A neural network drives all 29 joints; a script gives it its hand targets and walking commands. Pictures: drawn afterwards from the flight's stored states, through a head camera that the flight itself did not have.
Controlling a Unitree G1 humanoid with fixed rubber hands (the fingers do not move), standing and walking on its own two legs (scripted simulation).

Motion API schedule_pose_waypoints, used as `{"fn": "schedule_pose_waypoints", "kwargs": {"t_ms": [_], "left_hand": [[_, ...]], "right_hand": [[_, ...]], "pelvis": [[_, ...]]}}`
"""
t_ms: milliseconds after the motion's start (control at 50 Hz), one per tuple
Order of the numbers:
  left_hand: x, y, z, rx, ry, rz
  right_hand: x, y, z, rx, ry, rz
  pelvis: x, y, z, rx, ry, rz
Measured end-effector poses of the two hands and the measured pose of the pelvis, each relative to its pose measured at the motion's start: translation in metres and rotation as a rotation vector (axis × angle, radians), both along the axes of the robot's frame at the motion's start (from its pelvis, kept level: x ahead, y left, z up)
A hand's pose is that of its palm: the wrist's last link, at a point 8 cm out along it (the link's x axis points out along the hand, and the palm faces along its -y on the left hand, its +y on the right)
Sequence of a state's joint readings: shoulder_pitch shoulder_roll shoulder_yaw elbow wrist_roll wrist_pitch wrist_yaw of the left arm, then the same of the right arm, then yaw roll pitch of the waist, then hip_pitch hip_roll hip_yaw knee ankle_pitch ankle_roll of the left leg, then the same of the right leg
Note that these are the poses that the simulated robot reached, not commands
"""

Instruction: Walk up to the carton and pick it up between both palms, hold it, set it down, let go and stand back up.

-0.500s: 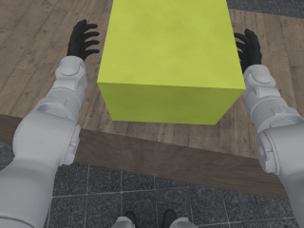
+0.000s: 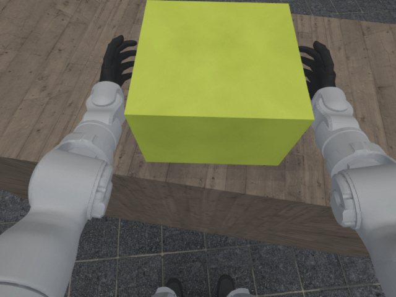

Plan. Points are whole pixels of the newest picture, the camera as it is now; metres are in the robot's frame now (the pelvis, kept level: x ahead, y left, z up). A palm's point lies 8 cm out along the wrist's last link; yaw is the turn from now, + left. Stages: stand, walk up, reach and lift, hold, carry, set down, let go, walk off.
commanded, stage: reach and lift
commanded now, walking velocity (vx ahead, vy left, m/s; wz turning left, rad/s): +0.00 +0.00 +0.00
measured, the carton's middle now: (214, 85) +0.55 -0.01 +0.03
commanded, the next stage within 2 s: none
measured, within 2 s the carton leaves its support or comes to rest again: neither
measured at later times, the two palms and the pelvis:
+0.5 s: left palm (112, 81) +0.51 +0.18 +0.09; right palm (320, 87) +0.50 -0.21 +0.09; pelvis +0.01 +0.00 +0.01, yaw +1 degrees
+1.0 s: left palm (113, 83) +0.50 +0.18 +0.09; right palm (319, 94) +0.49 -0.21 +0.08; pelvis +0.02 +0.01 +0.02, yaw +1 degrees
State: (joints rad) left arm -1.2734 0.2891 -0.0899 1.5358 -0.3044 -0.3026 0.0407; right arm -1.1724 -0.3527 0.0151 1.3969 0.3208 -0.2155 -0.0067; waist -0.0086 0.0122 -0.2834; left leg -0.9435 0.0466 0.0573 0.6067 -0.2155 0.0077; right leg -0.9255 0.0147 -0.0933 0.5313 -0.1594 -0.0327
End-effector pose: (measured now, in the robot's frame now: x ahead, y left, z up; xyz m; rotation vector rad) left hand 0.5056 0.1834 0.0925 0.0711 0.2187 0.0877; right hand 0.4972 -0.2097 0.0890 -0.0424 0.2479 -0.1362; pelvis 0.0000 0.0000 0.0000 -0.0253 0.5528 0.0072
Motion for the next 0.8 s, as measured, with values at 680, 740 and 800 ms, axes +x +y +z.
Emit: {"fn": "schedule_pose_waypoints", "kwargs": {"t_ms": [680,740,800], "left_hand": [[0.0,0.001,-0.003,-0.052,-0.004,-0.009],[-0.001,0.001,-0.003,-0.064,-0.01,-0.015],[-0.002,0.001,-0.004,-0.071,-0.019,-0.019]], "right_hand": [[-0.004,0.002,0.0,-0.018,-0.027,-0.002],[-0.008,0.001,-0.001,-0.019,-0.044,-0.006],[-0.011,0.001,-0.002,-0.016,-0.068,-0.01]], "pelvis": [[0.013,0.001,0.012,0.008,-0.046,0.014],[0.014,0.003,0.015,0.011,-0.072,0.021],[0.015,0.006,0.018,0.013,-0.095,0.021]]}}
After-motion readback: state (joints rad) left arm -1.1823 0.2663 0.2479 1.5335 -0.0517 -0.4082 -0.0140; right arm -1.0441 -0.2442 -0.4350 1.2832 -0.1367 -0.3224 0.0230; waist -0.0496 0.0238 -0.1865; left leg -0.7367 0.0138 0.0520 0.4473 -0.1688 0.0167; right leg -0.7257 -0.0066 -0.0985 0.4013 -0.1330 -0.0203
